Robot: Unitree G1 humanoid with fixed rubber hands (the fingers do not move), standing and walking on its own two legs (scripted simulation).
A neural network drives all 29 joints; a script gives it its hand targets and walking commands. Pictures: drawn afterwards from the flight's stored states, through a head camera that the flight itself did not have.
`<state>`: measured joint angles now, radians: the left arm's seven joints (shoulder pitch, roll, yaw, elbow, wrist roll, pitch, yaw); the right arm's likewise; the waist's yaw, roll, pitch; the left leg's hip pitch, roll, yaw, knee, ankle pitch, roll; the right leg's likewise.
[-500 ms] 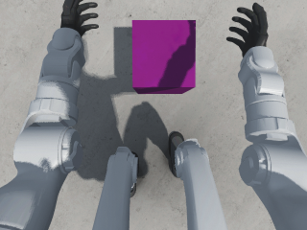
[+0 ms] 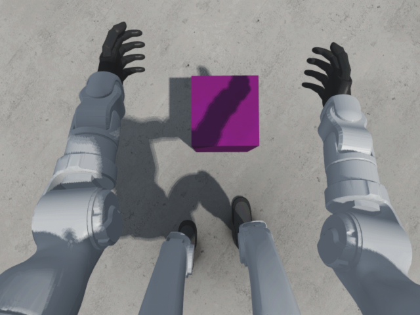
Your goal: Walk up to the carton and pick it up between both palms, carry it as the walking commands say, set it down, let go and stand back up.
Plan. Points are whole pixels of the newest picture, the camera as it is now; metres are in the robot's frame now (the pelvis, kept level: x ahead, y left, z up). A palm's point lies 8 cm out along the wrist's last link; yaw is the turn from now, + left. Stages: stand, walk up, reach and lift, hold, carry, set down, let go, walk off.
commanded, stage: let go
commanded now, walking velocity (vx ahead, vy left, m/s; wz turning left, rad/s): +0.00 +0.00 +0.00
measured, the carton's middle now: (223, 119) +0.53 -0.06 -0.54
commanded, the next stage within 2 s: stand in 1.34 s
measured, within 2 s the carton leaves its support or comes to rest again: neither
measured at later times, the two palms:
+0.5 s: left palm (71, 152) +0.39 +0.18 -0.03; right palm (393, 169) +0.34 -0.26 -0.02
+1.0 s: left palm (6, 284) +0.25 +0.22 +0.04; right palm out of the picture +0.22 -0.25 +0.04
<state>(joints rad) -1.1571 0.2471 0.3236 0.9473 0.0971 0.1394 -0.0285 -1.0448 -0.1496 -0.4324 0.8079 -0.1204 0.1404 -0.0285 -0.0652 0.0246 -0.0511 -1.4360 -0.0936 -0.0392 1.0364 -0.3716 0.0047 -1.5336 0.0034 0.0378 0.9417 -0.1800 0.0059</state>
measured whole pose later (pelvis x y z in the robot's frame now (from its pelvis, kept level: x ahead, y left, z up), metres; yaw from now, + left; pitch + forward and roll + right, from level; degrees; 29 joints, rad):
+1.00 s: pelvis +0.08 -0.01 +0.11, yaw -2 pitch +0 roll -1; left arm 0.22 0.21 0.04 0.44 0.00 0.05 -0.07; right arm 0.26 -0.22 -0.05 0.41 0.01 0.08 0.07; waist 0.01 0.03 0.07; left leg -0.13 -0.02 -0.08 0.45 -0.33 0.02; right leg -0.24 0.05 0.02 0.41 -0.17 -0.01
